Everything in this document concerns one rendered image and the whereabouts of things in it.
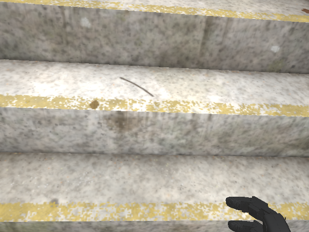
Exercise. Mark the robot right hand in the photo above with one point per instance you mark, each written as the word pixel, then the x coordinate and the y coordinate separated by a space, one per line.
pixel 258 209

